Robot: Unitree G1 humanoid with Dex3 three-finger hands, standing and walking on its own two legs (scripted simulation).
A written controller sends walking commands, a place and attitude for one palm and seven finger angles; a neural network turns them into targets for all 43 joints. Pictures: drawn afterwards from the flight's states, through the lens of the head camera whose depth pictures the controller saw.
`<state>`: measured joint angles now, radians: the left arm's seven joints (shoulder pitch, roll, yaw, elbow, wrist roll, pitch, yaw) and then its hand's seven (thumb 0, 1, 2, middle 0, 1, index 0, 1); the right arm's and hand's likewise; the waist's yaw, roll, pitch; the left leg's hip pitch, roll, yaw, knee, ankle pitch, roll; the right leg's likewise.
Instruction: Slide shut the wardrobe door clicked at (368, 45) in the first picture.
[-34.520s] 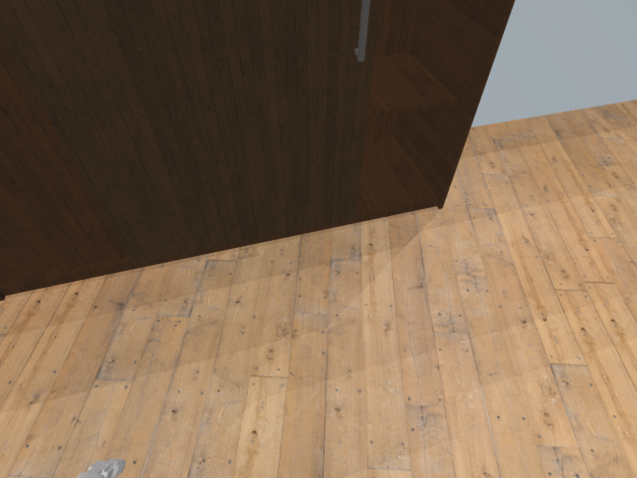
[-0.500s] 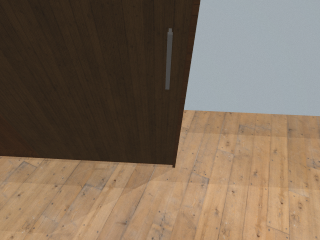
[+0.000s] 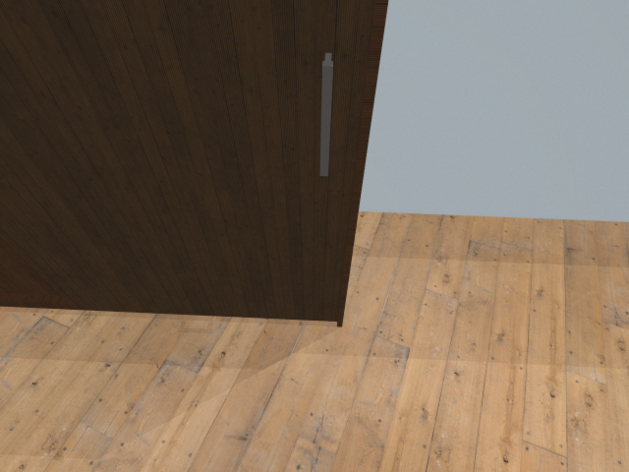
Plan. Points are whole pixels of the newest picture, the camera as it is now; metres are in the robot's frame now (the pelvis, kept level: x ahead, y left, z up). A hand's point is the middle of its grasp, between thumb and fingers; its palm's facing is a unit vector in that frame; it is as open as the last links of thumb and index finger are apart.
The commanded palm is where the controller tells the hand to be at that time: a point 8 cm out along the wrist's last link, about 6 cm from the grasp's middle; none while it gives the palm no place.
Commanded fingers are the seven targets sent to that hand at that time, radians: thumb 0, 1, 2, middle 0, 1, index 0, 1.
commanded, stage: look to check the result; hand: left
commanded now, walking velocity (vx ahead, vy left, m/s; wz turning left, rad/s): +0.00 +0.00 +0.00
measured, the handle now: (326, 119) +0.65 +0.02 +0.09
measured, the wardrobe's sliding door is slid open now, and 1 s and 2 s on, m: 0.00 0.00 0.00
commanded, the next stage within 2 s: stand and wait in 0.30 s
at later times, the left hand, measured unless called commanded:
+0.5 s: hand out of the picture +0.09 +0.23 -0.16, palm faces -0.01 -0.95 -0.30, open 7.4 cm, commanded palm none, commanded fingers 0.00 0.90 0.90 -0.20 -0.30 -0.20 -0.30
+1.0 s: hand out of the picture +0.09 +0.23 -0.16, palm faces -0.03 -0.95 -0.32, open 7.4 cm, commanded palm none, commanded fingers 0.00 0.90 0.90 -0.20 -0.30 -0.20 -0.30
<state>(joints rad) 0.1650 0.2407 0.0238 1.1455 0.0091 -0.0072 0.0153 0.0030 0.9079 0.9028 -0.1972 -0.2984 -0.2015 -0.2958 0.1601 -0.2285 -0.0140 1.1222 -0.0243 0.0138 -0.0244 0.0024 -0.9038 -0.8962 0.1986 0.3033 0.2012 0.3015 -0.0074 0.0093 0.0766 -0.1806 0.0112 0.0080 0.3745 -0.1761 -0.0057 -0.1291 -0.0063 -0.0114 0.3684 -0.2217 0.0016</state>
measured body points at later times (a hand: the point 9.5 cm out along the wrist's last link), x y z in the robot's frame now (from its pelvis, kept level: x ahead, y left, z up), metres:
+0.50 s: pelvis +0.01 +0.00 +0.00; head +0.03 -0.01 +0.45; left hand +0.09 +0.28 -0.14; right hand +0.09 -0.28 -0.14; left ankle +0.02 +0.12 -0.75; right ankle -0.01 -0.12 -0.75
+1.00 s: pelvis +0.02 -0.01 +0.00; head +0.04 -0.01 +0.45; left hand +0.09 +0.28 -0.14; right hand +0.08 -0.29 -0.14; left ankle +0.02 +0.12 -0.75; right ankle -0.01 -0.12 -0.75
